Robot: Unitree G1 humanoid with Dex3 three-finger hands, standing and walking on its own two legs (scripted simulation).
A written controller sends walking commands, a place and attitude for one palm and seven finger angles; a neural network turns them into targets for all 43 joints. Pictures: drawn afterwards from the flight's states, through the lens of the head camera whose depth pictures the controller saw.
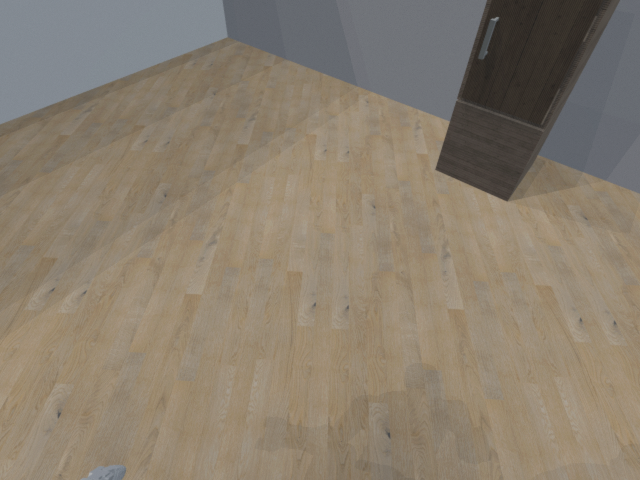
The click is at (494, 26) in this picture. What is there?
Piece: cupboard door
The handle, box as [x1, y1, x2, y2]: [478, 17, 498, 59]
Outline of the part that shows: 498,17 494,19 492,18 489,22 478,58 482,59 487,52 486,48 494,24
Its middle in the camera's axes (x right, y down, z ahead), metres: +0.64 -0.77 +1.48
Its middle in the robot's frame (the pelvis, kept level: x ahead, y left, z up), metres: +1.64 -0.57 -0.08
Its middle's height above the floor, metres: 0.69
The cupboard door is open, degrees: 0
